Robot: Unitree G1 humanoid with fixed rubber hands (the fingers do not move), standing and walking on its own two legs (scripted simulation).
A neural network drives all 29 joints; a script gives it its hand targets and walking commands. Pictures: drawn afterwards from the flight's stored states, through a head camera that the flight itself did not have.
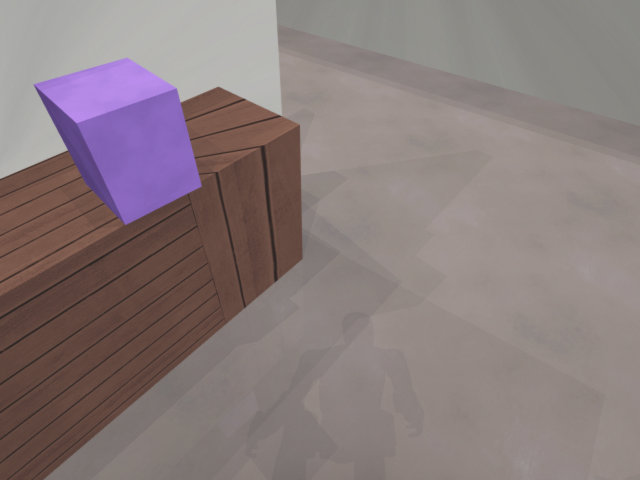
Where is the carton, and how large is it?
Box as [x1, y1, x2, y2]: [33, 58, 201, 224]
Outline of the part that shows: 33,84 84,181 125,224 201,186 176,88 128,58 124,58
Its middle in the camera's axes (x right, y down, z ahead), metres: -0.44 -0.23 +0.88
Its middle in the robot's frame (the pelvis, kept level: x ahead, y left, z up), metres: +0.83 +0.42 -0.01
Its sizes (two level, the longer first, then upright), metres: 0.210 0.200 0.250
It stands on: a pedestal, 0.62 m high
